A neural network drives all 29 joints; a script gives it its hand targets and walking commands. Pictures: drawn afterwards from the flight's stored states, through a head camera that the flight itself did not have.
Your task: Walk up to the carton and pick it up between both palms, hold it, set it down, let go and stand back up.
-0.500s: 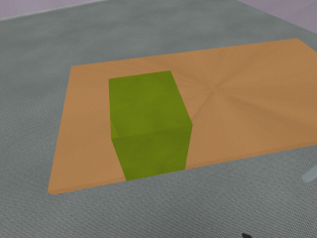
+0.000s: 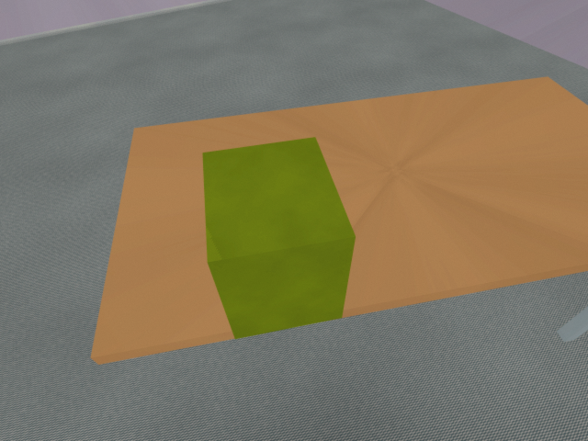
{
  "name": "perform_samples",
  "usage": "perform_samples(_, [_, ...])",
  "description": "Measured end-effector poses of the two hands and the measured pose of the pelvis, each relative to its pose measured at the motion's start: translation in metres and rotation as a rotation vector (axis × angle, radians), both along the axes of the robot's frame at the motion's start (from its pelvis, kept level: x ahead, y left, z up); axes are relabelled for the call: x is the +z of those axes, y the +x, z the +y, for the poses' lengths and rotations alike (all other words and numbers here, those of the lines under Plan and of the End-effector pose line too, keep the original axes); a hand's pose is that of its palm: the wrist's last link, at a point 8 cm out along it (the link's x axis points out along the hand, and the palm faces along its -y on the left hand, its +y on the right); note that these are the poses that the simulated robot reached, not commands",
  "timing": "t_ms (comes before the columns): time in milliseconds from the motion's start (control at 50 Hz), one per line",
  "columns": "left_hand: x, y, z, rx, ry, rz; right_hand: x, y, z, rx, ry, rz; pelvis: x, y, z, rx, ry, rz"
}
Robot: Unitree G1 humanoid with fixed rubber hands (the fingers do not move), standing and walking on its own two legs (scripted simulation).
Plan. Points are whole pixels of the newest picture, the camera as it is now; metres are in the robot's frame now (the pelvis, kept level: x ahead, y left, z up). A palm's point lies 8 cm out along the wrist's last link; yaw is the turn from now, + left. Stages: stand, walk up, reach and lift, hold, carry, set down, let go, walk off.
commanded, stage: stand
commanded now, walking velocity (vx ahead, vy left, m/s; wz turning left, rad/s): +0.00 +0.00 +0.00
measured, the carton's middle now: (275, 238) +0.45 +0.05 -0.02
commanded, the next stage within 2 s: walk up in 1.22 s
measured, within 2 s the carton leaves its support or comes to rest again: neither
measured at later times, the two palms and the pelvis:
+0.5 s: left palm out of the picture -0.01 +0.21 -0.14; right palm out of the picture -0.02 -0.21 -0.14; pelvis +0.00 +0.00 +0.01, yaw +0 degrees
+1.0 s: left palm out of the picture -0.04 +0.20 -0.14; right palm out of the picture -0.04 -0.20 -0.14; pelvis -0.01 +0.00 +0.01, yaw +0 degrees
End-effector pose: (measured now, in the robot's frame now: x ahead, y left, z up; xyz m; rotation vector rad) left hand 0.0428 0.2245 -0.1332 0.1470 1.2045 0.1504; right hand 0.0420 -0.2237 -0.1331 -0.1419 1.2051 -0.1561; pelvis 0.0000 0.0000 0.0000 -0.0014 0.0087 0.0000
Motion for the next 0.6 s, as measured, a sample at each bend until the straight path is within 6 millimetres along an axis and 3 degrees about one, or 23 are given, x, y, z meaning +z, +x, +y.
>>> perform_samples(600, [-0.009,-0.065,-0.023,0.057,-0.048,0.212,-0.01,-0.065,0.022,-0.058,0.051,0.215,0.007,-0.004,0.0,-0.001,0.0,-0.036])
